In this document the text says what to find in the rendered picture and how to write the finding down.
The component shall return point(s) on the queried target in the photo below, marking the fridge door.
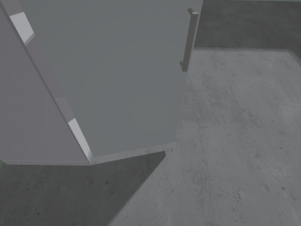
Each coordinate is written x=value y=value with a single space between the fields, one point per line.
x=117 y=63

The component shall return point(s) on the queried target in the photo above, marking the handle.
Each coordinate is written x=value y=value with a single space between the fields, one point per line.
x=190 y=39

